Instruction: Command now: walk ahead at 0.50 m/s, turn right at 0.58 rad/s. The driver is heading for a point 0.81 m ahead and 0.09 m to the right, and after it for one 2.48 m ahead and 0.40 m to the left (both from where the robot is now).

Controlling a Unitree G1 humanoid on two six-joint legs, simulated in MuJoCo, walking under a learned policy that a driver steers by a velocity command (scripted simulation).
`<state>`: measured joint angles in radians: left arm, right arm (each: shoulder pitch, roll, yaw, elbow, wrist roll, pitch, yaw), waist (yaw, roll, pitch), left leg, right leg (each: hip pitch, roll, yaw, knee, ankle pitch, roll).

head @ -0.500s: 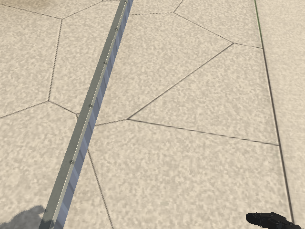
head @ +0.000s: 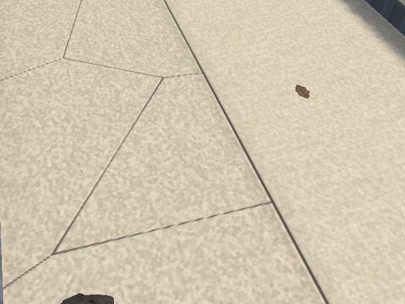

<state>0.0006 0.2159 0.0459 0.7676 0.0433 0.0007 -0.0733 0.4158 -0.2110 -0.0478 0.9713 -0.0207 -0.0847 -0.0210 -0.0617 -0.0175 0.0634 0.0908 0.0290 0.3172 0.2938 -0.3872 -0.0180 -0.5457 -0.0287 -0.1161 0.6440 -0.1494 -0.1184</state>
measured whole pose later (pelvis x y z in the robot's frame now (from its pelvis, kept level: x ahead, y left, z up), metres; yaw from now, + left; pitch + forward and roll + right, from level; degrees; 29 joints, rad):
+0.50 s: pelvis +0.27 -0.04 +0.01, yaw -18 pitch +2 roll +0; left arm 0.46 0.27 0.07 0.88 0.01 -0.05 0.00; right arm 0.03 -0.25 -0.03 0.73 -0.04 -0.02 0.03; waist 0.10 0.04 0.03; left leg -0.65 0.07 -0.02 0.70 -0.05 -0.04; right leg 0.02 0.15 0.17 0.28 -0.31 -0.13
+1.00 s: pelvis +0.53 -0.10 +0.01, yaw -23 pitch +1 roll +2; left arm 0.08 0.24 0.01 0.78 0.04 -0.03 -0.05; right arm 0.44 -0.22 -0.03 0.94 -0.01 -0.08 0.02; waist -0.07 -0.04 0.03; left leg 0.00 -0.06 0.06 0.22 -0.24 0.05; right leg -0.58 -0.07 -0.01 0.66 -0.07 -0.02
